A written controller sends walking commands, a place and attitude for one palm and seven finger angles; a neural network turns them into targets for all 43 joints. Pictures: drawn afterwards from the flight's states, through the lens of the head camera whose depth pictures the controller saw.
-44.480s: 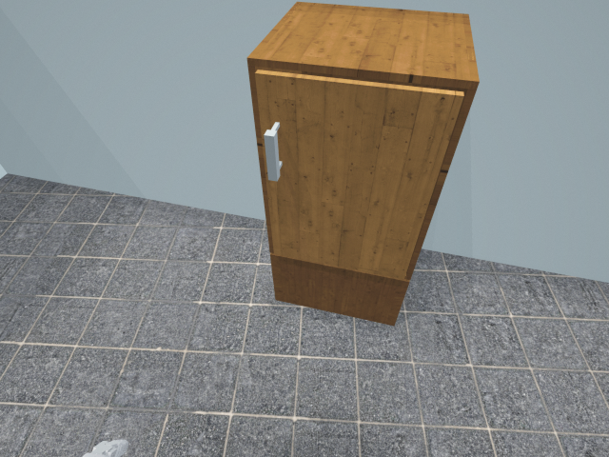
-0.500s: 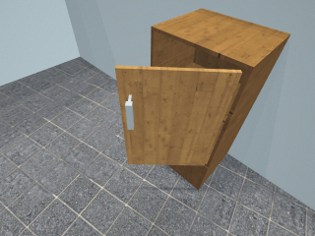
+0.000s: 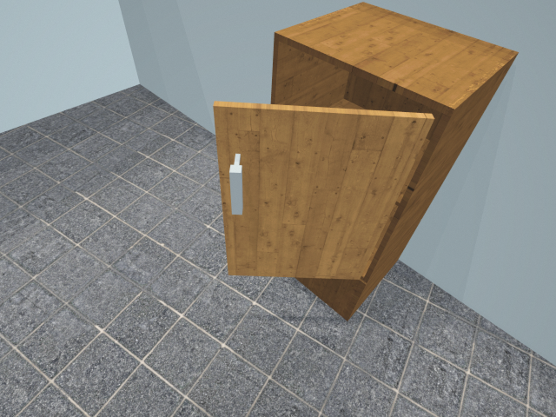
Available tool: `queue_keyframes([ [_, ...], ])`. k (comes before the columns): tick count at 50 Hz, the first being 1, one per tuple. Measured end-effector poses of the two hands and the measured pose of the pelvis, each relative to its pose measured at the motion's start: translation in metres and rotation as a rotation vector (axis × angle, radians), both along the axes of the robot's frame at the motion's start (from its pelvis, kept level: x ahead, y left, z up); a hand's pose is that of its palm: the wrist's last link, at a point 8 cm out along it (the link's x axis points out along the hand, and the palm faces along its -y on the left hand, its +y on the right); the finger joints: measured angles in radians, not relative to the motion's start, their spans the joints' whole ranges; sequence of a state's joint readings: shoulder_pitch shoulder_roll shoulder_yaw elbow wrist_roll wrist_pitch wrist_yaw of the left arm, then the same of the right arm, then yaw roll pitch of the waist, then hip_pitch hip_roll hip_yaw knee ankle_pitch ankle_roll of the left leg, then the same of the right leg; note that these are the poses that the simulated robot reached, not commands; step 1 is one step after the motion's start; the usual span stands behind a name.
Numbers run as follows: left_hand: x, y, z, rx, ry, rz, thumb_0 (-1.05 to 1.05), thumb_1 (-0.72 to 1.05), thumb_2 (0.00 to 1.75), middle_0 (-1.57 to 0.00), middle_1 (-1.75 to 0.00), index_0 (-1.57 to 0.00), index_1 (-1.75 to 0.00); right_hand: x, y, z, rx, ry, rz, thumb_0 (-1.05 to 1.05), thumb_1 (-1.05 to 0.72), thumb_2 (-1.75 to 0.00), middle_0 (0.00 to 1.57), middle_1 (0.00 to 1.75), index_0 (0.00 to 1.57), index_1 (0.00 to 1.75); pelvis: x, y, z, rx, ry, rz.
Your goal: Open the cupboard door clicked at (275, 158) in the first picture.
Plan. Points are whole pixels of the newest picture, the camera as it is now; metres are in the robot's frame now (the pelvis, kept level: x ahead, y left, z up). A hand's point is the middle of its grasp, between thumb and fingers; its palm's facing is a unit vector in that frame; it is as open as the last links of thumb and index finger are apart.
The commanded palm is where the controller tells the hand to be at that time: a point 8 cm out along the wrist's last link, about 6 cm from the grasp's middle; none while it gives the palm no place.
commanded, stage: look again from close up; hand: left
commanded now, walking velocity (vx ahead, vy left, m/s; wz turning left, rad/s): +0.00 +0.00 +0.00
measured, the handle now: (237, 184) +0.57 +0.13 -0.03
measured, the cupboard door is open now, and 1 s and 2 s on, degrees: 43 43 43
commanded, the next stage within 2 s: raise the hand with hooked fingers in 0.56 s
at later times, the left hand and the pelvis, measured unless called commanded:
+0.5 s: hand out of the picture -0.01 +0.14 -0.17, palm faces +0.03 -0.99 -0.15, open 7.4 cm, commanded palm none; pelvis +0.01 -0.01 +0.00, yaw +0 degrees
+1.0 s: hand (212, 336) +0.24 +0.11 -0.02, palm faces +0.06 -1.00 +0.05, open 8.1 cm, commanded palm +0.15 +0.20 -0.06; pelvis +0.02 -0.04 -0.06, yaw +0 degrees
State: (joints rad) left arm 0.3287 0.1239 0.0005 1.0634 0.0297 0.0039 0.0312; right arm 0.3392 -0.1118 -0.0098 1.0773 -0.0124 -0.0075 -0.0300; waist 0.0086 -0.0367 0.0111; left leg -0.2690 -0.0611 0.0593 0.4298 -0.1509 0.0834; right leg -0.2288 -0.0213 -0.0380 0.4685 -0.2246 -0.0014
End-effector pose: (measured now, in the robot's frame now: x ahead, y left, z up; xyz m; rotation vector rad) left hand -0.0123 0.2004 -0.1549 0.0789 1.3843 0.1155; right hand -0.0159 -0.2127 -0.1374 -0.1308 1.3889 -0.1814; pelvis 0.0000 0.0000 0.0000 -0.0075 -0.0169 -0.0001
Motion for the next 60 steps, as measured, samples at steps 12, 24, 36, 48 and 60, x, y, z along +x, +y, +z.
queue_keyframes([
  [12, -0.003, 0.017, 0.013, 0.067, 0.021, 0.002, 0.01, 0.91, 0.90, -0.20, -0.30, -0.20, -0.30, 0.009, -0.001, -0.006, 0.029, -0.002, 0.001, 0.01, -0.92, -0.90, 0.20, 0.30, 0.20, 0.30, 0.003, -0.001, 0.003, 0.008, 0.004, 0.001],
  [24, -0.002, -0.010, 0.012, 0.030, 0.038, -0.003, 0.01, 0.91, 0.90, -0.20, -0.30, -0.20, -0.30, 0.027, -0.019, -0.003, 0.014, -0.025, 0.011, 0.01, -0.92, -0.90, 0.20, 0.30, 0.20, 0.30, 0.012, -0.013, 0.004, 0.011, 0.002, -0.004],
  [36, 0.031, -0.009, 0.024, 0.075, -0.062, 0.045, 0.05, 0.95, 0.90, -0.20, -0.30, -0.20, -0.30, 0.040, -0.032, 0.001, -0.011, -0.096, 0.016, 0.02, -0.93, -0.90, 0.20, 0.30, 0.20, 0.30, 0.021, -0.024, 0.002, 0.009, -0.009, -0.011],
  [48, 0.227, -0.021, 0.147, 0.003, -1.318, -0.002, 0.03, 0.77, 0.83, -0.20, -0.40, -0.20, -0.40, 0.191, -0.080, 0.028, -0.120, -0.759, 0.131, 0.01, -0.92, -0.90, 0.20, 0.30, 0.20, 0.30, 0.018, -0.034, -0.043, 0.020, 0.154, 0.005],
  [60, 0.154, 0.006, 0.087, 0.117, -1.234, 0.038, 0.02, 0.47, 0.72, -0.24, -0.58, -0.23, -0.58, 0.282, -0.067, 0.007, -0.096, -0.848, 0.289, 0.01, -0.91, -0.90, 0.20, 0.30, 0.20, 0.30, 0.024, -0.058, -0.096, -0.015, 0.273, 0.030],
])
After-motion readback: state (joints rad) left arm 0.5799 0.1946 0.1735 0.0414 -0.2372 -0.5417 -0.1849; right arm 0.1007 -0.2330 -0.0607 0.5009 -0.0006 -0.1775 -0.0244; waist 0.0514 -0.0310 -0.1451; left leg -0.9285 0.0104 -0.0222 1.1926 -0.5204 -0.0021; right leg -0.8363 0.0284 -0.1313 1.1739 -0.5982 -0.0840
